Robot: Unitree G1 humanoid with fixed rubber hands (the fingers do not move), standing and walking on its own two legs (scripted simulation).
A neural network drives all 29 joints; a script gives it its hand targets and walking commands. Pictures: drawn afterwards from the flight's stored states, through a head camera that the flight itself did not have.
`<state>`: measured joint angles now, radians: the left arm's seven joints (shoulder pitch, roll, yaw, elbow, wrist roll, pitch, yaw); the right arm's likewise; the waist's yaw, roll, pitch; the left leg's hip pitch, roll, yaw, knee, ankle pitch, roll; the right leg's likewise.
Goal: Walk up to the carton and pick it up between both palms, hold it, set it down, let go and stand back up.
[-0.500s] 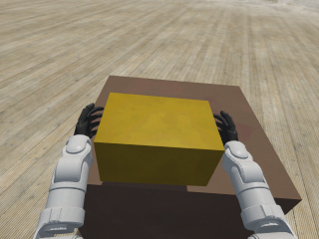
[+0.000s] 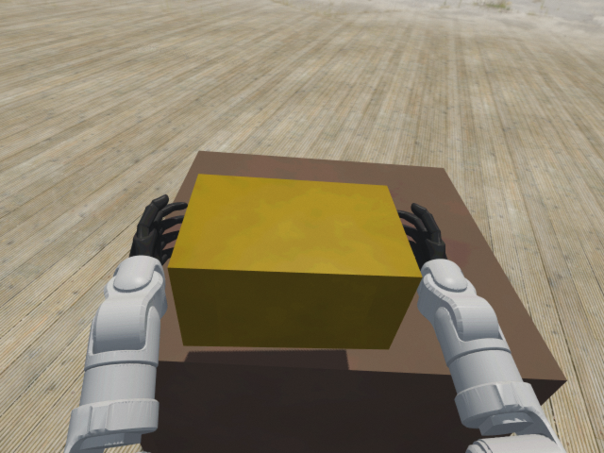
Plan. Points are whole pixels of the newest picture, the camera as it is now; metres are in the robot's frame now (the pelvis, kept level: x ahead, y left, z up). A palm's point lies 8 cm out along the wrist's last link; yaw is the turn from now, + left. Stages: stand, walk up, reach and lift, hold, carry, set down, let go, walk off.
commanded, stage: reach and lift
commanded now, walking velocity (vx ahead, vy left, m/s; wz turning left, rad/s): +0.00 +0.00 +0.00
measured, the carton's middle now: (292, 260) +0.37 +0.00 +0.12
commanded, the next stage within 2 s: hold in 0.32 s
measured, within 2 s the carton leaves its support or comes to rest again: neither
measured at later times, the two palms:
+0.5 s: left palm (140, 250) +0.34 +0.18 +0.17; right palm (433, 253) +0.34 -0.18 +0.17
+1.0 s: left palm (136, 246) +0.34 +0.19 +0.17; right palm (431, 248) +0.34 -0.18 +0.17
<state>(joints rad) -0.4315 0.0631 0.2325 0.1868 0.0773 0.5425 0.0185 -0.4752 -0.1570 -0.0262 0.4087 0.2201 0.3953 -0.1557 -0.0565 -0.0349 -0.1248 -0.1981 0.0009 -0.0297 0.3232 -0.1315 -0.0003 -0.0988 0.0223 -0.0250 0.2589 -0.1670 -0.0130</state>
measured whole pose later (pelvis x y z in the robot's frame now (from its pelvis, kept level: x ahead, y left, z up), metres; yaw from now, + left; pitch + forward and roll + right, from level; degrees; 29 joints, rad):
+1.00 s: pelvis -0.01 +0.00 +0.00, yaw +0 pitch -1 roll -1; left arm -0.50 0.06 0.27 0.17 0.12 0.63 0.00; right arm -0.55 -0.17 -0.03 0.44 0.24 0.45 -0.16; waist -0.05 -0.04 -0.14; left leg -0.20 0.00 -0.04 0.33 -0.13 0.00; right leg -0.10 0.03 -0.01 0.27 -0.16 -0.01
